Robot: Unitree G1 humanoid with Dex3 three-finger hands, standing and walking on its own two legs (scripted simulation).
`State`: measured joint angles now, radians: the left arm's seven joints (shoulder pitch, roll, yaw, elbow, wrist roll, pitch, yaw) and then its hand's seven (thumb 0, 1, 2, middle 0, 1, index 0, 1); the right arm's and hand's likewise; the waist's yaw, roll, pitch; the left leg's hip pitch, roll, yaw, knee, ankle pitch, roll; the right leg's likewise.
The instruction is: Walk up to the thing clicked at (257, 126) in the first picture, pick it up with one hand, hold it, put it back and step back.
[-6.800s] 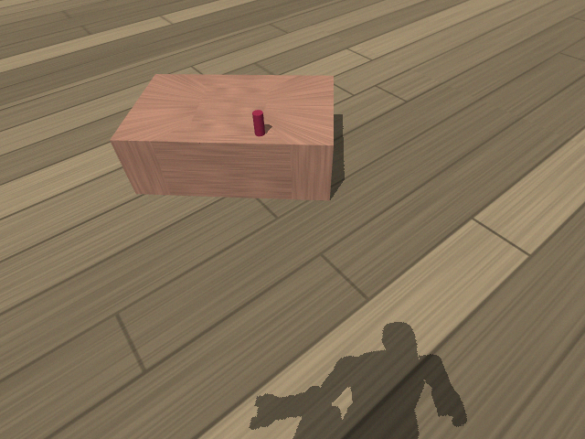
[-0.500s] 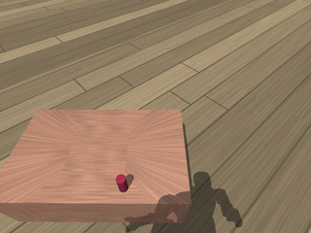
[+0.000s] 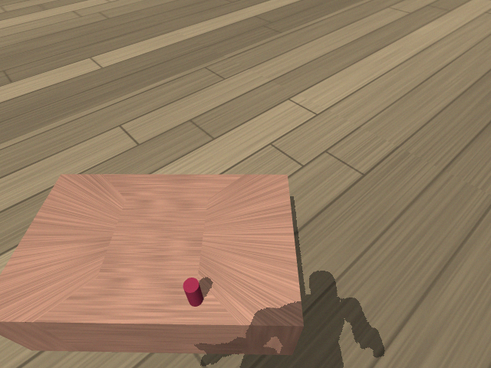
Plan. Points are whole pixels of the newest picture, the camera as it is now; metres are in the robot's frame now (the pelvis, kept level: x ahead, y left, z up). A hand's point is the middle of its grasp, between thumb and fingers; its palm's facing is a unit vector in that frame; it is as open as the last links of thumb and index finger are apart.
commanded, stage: stand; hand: left
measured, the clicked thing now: (193, 292) +0.43 +0.18 -0.40
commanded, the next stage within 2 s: go down in 0.62 s
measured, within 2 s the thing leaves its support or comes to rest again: neither
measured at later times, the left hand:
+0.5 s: hand out of the picture +0.07 +0.25 -0.16, palm faces -0.03 -0.94 -0.34, open 7.4 cm
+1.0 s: hand out of the picture +0.17 +0.25 -0.16, palm faces +0.06 -0.94 -0.33, open 11.8 cm
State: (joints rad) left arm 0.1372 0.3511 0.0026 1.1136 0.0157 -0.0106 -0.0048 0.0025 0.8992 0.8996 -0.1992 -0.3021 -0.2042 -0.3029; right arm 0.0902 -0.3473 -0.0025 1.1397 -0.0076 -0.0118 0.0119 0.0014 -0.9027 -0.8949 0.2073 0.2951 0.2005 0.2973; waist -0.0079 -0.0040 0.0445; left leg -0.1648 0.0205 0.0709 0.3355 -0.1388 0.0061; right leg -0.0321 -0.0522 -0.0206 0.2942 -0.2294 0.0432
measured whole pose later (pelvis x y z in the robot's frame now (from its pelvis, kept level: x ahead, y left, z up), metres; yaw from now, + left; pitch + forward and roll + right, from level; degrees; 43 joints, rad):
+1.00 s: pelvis -0.01 -0.01 -0.01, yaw +0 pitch +5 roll -1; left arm -0.06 0.36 0.18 0.98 0.05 0.05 -0.03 0.00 0.42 0.41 -0.06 -0.08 -0.06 -0.07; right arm 0.23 -0.24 -0.01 0.79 0.03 -0.04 -0.03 0.00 -0.96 -0.91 0.21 0.30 0.20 0.30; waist -0.03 -0.02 0.02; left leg -0.43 0.05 0.06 0.53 -0.20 0.00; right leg -0.30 -0.03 -0.02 0.52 -0.31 0.02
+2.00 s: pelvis +0.00 -0.01 -0.07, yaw +1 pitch +13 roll -2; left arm 0.32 0.42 0.27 0.28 0.00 0.41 -0.19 -0.01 -0.57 0.02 -0.09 -0.02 -0.07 -0.04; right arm 0.27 -0.24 0.01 0.57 0.02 -0.16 -0.16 0.01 -0.90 -0.89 0.21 0.30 0.20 0.30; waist -0.04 0.02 -0.14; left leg -0.80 0.07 0.00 0.99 -0.42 -0.01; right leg -0.64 -0.02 -0.06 0.95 -0.53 0.02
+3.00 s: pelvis -0.03 -0.01 -0.08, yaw +0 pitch +17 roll -3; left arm -0.37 0.70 0.55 0.99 -0.03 -0.08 -0.46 -0.01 -0.48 0.04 -0.07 0.00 -0.04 -0.02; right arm 0.29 -0.29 0.03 0.68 -0.03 -0.21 -0.15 0.01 -0.91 -0.90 0.21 0.30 0.20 0.30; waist -0.06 -0.02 -0.07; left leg -0.96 0.08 -0.01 1.05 -0.39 -0.01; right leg -0.80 -0.01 -0.05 1.02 -0.51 0.02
